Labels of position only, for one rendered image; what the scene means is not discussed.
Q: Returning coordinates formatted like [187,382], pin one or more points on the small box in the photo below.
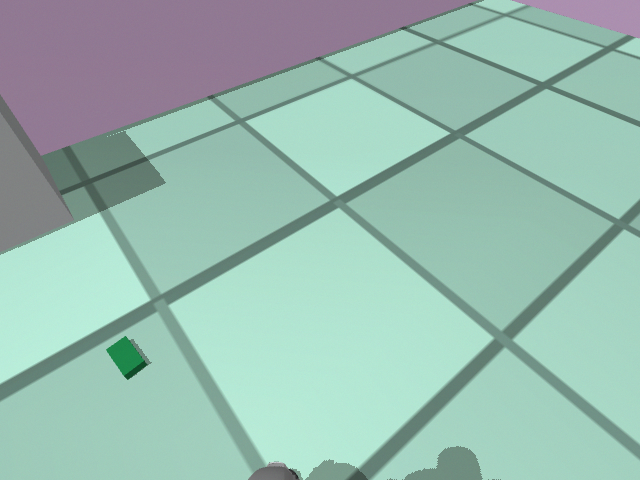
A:
[126,357]

